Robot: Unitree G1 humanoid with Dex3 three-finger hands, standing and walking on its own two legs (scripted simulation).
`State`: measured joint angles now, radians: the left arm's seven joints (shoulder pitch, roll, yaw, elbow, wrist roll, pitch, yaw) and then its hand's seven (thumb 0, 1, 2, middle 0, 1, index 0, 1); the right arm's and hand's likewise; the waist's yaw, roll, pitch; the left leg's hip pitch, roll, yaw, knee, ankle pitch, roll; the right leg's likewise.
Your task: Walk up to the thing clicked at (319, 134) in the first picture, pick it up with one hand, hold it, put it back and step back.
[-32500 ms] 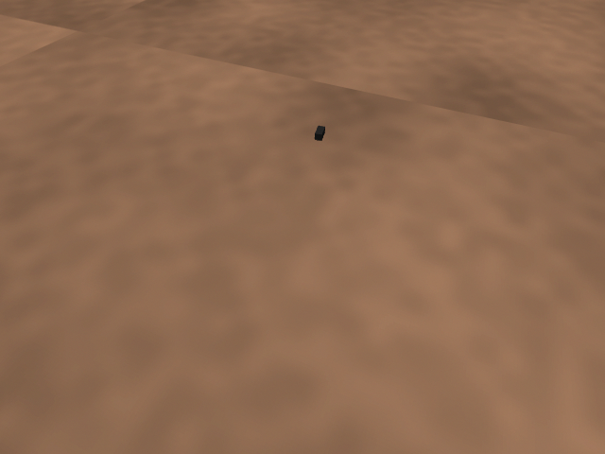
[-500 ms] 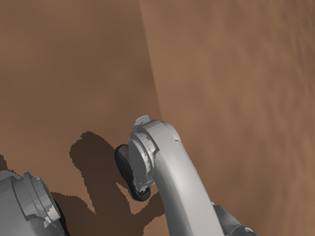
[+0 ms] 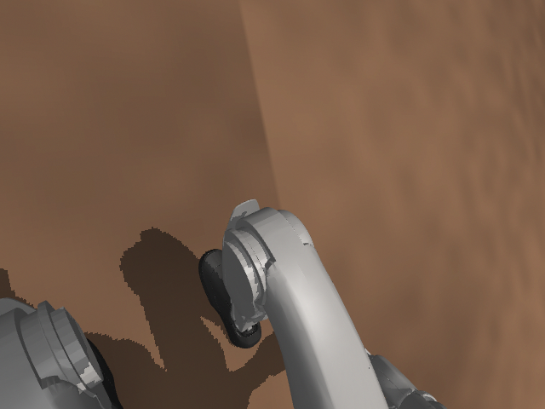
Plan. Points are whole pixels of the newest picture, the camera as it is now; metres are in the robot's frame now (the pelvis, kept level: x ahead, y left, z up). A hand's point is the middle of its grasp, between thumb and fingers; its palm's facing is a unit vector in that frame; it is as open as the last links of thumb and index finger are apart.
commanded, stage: settle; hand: left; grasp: from above
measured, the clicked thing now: out of the picture +0.50 +0.33 -0.29
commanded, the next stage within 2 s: lift in 0.96 s
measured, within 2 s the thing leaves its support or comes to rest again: leaves its support in 0.32 s
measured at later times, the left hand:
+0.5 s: hand out of the picture +0.50 +0.34 -0.21, palm faces -0.41 -0.09 -0.91, open 7.2 cm
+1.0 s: hand out of the picture +0.49 +0.34 -0.13, palm faces -0.42 -0.05 -0.91, open 7.2 cm
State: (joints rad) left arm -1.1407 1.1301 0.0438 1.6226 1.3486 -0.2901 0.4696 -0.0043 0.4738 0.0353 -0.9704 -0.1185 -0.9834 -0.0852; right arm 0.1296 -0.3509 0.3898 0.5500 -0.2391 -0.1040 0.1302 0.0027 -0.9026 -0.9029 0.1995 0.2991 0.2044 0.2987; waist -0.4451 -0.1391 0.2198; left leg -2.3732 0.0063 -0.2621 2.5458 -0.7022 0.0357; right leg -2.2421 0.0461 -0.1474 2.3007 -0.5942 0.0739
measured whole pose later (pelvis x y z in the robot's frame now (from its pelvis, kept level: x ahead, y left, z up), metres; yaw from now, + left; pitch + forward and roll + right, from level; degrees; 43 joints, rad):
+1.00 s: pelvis +0.00 -0.01 +0.03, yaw +5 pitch +34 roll -14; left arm -1.10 0.90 0.00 1.26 1.30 -0.26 0.16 -0.01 0.43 0.00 -1.07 0.00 -1.07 0.00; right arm 0.19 -0.34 0.18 0.56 -0.14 0.05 0.11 0.00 -0.92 -0.90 0.20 0.30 0.20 0.30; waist -0.33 -0.01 0.03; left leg -2.37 -0.03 -0.18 2.41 -0.65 0.03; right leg -2.24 -0.01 -0.09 2.24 -0.60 0.04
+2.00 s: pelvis +0.00 -0.01 +0.22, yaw +13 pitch +27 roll -5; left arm -0.54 0.59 -0.07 0.75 1.02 -0.20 0.00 0.00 0.47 0.03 -0.97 -0.14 -0.98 -0.11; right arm 0.16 -0.24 0.01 0.63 0.01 0.11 -0.02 0.01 -0.91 -0.90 0.20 0.30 0.21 0.30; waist -0.12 0.06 -0.18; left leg -1.64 0.01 -0.06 1.76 -0.60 0.01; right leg -1.61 -0.02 -0.01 1.68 -0.55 0.06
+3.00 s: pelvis +0.07 +0.00 +0.43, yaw +14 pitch +9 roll -1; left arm -0.31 0.46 -0.17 0.74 1.02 -0.16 -0.01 0.00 0.47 0.05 -0.92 -0.22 -0.96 -0.16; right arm 0.24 -0.24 -0.03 0.71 0.04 0.03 -0.07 0.01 -0.91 -0.90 0.20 0.30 0.20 0.30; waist -0.04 0.04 -0.09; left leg -0.61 0.03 0.01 0.85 -0.40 0.00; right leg -0.61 -0.02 0.02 0.80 -0.34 0.04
